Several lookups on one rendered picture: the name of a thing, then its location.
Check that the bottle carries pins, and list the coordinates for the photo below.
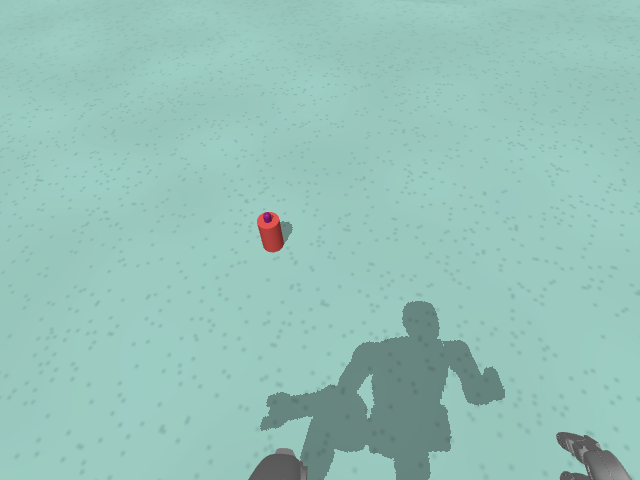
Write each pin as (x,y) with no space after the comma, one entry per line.
(270,231)

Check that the right robot hand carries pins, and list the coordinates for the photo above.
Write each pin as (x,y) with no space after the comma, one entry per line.
(600,465)

